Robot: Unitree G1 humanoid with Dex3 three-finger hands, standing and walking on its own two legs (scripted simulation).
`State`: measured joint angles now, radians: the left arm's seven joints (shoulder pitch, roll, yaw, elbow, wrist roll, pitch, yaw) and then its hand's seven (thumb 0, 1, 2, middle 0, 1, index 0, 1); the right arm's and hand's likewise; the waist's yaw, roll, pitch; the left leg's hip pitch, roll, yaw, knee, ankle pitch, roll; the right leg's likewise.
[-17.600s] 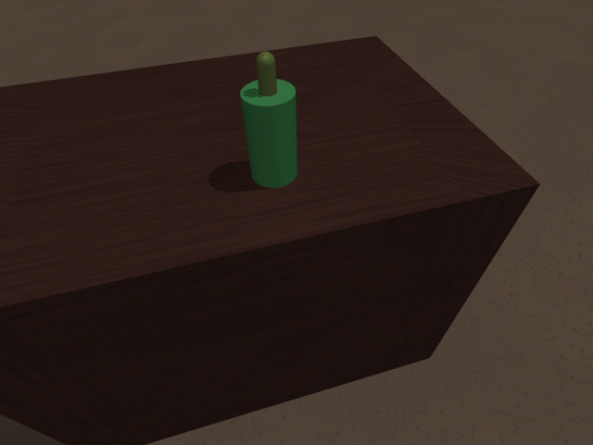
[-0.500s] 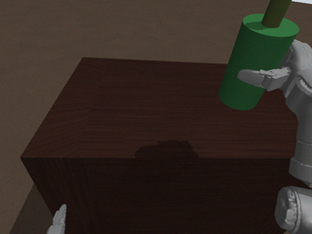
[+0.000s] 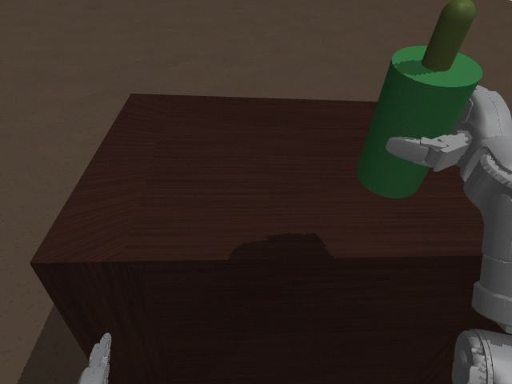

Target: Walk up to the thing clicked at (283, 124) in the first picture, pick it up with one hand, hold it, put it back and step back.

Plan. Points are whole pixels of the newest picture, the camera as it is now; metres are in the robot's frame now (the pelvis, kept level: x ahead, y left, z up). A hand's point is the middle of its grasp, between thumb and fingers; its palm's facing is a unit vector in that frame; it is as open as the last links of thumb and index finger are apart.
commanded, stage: hold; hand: right
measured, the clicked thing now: (417, 107) +0.34 -0.16 +0.33
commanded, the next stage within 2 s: crouch in 0.74 s
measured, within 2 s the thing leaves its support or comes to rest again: neither
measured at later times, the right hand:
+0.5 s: hand (419, 115) +0.34 -0.17 +0.32, palm faces +0.12 +0.99 -0.03, open 11.9 cm
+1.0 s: hand (415, 123) +0.34 -0.17 +0.31, palm faces +0.11 +0.99 -0.03, open 11.9 cm
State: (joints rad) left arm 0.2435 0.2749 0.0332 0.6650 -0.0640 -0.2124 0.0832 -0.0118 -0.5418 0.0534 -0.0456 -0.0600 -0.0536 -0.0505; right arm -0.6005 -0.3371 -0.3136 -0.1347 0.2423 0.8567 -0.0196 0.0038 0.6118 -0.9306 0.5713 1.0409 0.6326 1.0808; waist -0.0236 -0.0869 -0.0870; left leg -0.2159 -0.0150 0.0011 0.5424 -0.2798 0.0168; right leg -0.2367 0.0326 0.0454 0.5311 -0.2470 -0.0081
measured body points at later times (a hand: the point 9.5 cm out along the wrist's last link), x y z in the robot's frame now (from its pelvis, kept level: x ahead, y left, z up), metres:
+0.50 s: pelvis +0.00 -0.01 +0.00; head -0.06 +0.03 +0.45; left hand +0.17 +0.25 -0.07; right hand +0.33 -0.22 +0.32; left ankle +0.01 +0.11 -0.73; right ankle +0.03 -0.12 -0.73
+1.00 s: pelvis -0.01 -0.01 +0.00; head -0.07 +0.03 +0.44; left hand +0.18 +0.24 -0.06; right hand +0.33 -0.22 +0.31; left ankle +0.01 +0.11 -0.73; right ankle +0.03 -0.12 -0.73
